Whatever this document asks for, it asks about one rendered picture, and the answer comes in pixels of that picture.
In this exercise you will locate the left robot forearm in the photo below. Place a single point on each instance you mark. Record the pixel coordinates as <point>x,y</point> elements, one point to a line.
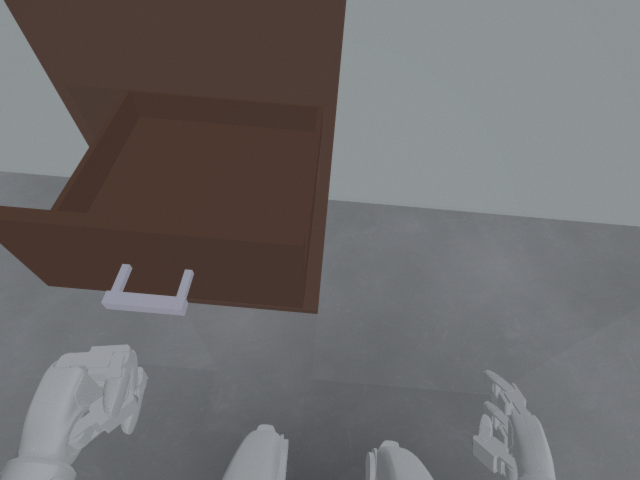
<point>37,468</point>

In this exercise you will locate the drawer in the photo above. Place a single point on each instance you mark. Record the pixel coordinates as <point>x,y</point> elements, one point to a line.
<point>224,187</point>

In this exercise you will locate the cabinet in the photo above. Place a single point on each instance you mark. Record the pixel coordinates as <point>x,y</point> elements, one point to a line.
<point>285,51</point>

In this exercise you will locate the robot left shin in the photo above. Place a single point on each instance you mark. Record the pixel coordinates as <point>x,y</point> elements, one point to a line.
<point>265,427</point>

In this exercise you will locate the left robot thigh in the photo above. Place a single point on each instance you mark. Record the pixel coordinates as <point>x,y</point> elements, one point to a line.
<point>262,455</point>

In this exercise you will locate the handle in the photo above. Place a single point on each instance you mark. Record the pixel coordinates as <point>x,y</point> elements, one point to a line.
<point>116,299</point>

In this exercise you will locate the robot left hand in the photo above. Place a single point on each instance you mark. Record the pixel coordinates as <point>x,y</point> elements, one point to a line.
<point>103,381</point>

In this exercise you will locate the robot right hand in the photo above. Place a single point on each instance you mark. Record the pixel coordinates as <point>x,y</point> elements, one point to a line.
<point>522,448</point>

